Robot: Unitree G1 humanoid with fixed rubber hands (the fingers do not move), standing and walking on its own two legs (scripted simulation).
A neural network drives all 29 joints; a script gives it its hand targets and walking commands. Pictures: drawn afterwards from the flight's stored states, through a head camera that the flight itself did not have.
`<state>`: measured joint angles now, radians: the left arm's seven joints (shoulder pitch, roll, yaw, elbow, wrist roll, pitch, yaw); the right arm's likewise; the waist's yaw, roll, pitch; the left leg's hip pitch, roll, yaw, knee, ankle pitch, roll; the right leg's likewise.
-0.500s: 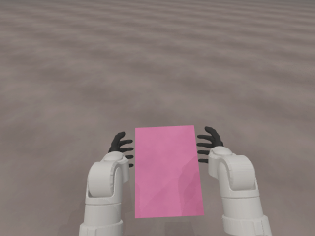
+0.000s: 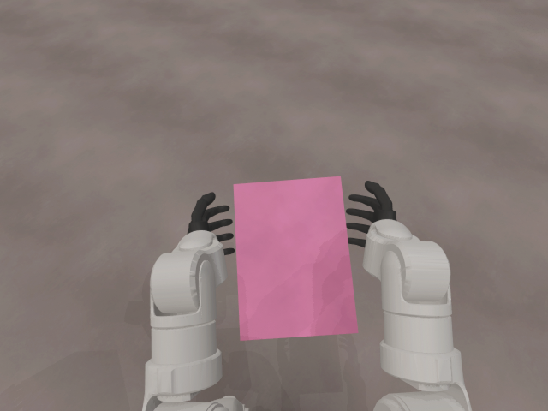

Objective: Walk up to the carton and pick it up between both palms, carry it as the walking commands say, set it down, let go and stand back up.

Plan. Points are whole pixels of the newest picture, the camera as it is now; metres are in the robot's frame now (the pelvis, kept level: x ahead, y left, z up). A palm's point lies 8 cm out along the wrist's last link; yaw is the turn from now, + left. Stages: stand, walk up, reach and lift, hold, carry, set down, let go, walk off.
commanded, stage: carry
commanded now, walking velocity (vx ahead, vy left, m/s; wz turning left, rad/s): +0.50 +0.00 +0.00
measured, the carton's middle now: (291, 257) +0.35 +0.00 -0.02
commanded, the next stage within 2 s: none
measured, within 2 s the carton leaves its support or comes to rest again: neither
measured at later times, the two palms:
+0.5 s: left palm (211, 99) +0.62 +0.14 +0.08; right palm (339, 93) +0.62 -0.10 +0.09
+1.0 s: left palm (248, 17) +0.96 +0.08 +0.08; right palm (345, 14) +0.95 -0.16 +0.09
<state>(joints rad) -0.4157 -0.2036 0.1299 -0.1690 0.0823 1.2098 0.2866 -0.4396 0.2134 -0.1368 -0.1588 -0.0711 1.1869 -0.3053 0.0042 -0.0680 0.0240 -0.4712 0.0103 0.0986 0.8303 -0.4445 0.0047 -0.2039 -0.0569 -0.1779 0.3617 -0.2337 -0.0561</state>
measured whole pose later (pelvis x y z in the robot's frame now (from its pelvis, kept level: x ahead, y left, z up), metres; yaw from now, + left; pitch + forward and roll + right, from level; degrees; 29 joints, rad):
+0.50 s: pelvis +0.30 +0.02 +0.00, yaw -1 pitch +3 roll -2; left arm -0.43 -0.21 0.12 -0.22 0.07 1.19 0.30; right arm -0.44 0.21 -0.15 -0.21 -0.06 1.17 -0.29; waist 0.01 0.00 0.08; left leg -0.09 0.04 0.17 0.29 -0.25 0.05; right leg -0.55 -0.04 -0.10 0.67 -0.26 0.01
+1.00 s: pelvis +0.63 -0.02 +0.00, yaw +0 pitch +3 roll +1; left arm -0.42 -0.21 0.10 -0.27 0.05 1.17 0.28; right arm -0.43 0.21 -0.14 -0.26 -0.07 1.15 -0.31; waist -0.01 -0.03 0.11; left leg -0.60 0.04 0.12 0.64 -0.13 0.02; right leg -0.05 0.01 -0.13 0.28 -0.28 -0.05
